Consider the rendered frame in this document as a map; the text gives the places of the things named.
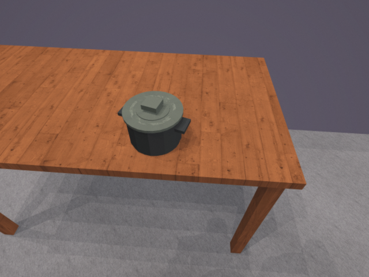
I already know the knob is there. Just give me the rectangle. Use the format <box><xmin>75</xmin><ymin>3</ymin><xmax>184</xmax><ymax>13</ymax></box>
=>
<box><xmin>141</xmin><ymin>95</ymin><xmax>163</xmax><ymax>113</ymax></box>

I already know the lid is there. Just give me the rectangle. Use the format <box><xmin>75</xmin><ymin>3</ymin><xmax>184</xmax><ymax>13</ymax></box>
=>
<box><xmin>122</xmin><ymin>91</ymin><xmax>183</xmax><ymax>133</ymax></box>

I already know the pot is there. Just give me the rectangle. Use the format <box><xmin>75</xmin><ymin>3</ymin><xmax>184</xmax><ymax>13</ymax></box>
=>
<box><xmin>118</xmin><ymin>107</ymin><xmax>191</xmax><ymax>156</ymax></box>

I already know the table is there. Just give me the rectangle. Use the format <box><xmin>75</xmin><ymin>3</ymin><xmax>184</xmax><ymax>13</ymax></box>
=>
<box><xmin>0</xmin><ymin>45</ymin><xmax>306</xmax><ymax>253</ymax></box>

